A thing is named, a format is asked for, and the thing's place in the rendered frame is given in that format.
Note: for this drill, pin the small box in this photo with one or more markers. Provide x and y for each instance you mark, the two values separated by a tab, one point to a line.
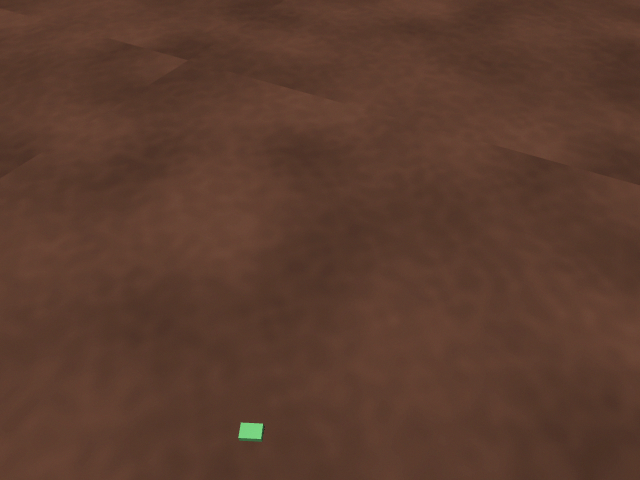
251	432

